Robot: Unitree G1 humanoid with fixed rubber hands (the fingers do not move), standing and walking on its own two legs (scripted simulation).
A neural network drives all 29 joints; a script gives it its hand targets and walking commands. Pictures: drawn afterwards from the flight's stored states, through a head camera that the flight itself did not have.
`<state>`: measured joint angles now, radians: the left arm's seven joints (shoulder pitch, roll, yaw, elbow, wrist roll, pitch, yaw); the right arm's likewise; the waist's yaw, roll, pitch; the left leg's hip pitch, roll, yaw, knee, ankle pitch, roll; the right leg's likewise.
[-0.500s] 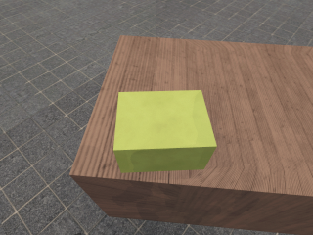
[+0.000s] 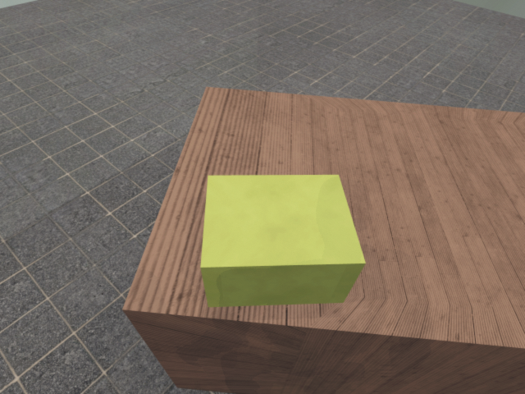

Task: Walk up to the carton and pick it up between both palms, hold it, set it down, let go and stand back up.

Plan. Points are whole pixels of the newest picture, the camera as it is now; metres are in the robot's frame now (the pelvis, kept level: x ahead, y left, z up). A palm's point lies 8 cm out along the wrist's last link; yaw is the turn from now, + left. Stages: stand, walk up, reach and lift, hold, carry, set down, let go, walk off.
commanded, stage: stand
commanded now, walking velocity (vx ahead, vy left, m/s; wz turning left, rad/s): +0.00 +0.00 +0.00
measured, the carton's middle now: (275, 238) +0.41 +0.00 -0.03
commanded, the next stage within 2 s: none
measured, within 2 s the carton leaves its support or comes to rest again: neither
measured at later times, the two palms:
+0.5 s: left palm out of the picture +0.04 +0.30 -0.15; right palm out of the picture +0.02 -0.26 -0.13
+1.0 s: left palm out of the picture -0.08 +0.26 -0.12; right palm out of the picture -0.05 -0.24 -0.12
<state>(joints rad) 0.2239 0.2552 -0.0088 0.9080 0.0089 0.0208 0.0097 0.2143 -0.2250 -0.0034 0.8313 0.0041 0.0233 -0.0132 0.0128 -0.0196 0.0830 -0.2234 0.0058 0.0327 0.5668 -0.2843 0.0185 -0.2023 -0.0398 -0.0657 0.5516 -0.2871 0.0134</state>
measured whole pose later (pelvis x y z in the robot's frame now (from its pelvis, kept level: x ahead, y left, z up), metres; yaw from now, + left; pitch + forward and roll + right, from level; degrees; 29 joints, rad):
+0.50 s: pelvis -0.06 +0.02 -0.02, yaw +2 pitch -4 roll -1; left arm 0.13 0.33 0.04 0.81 0.02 0.07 0.02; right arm 0.24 -0.28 -0.06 0.80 -0.01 0.04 -0.01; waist 0.00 -0.04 0.19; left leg -0.31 -0.02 -0.01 0.75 -0.37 0.02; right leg -0.39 -0.09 -0.08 0.75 -0.29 0.01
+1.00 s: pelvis -0.11 +0.01 +0.00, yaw +0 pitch -3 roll -1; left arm 0.33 0.21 0.02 0.86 0.00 0.01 -0.01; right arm 0.29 -0.22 -0.03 0.81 -0.01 0.02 0.00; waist 0.00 0.03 0.05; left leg -0.31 0.00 0.01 0.56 -0.20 0.02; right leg -0.17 0.03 0.06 0.56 -0.34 0.01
